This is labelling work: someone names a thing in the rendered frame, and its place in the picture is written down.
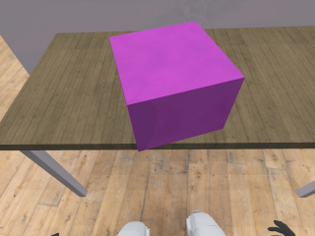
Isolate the right robot thigh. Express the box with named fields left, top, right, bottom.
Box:
left=186, top=212, right=225, bottom=236

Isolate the robot right hand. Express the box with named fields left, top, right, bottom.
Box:
left=268, top=220, right=295, bottom=236

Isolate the robot thigh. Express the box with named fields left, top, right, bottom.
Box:
left=186, top=212, right=225, bottom=236
left=117, top=221, right=150, bottom=236

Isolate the left robot thigh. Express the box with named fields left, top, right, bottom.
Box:
left=117, top=221, right=150, bottom=236

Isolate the carton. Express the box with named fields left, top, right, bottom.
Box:
left=109, top=21, right=245, bottom=151

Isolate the table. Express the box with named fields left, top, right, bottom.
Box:
left=0, top=26, right=315, bottom=198

